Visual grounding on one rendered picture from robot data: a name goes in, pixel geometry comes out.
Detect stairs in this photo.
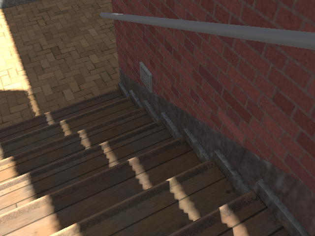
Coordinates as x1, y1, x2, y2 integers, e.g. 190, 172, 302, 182
0, 88, 290, 236

